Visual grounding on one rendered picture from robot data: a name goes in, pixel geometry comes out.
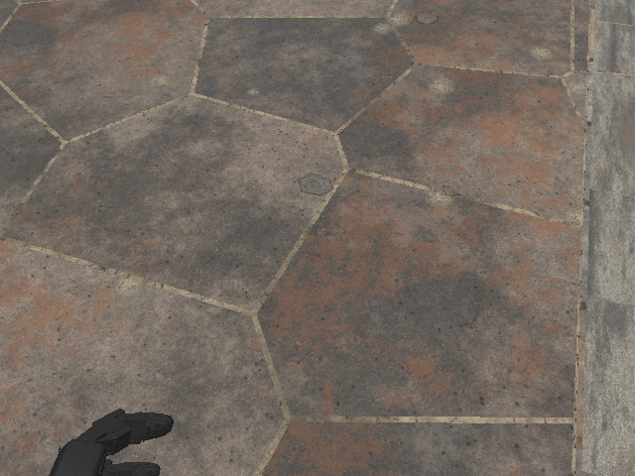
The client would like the robot left hand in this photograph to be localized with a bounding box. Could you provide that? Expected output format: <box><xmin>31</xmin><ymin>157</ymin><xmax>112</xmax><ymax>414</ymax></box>
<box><xmin>49</xmin><ymin>409</ymin><xmax>174</xmax><ymax>476</ymax></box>

